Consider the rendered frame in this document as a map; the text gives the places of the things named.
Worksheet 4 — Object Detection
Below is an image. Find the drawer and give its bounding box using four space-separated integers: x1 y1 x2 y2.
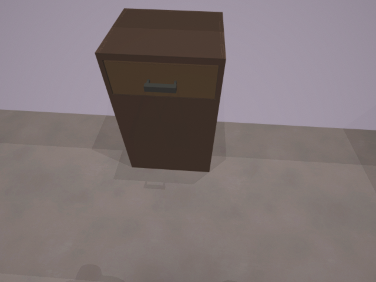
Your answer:
104 60 219 99

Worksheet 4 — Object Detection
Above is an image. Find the cabinet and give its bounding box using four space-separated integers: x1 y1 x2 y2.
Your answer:
95 8 226 172

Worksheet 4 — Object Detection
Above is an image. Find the handle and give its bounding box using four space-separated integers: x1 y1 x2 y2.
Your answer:
144 79 177 93

